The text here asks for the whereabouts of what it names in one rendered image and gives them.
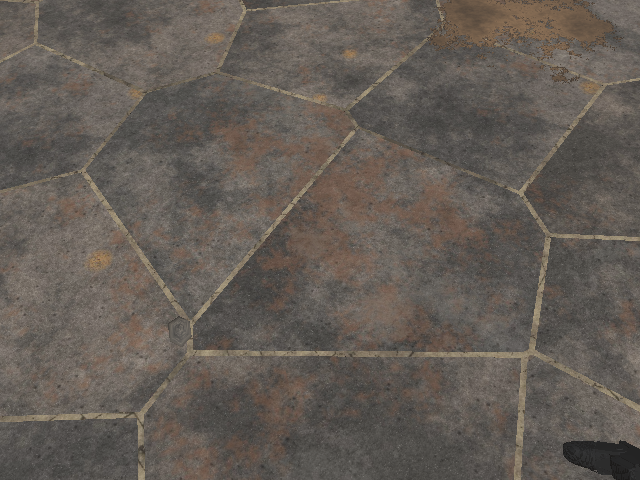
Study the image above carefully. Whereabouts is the robot right hand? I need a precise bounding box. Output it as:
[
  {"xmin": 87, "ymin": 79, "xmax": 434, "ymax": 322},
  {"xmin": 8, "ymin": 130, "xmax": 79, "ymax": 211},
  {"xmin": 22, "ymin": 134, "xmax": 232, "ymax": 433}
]
[{"xmin": 563, "ymin": 440, "xmax": 640, "ymax": 480}]

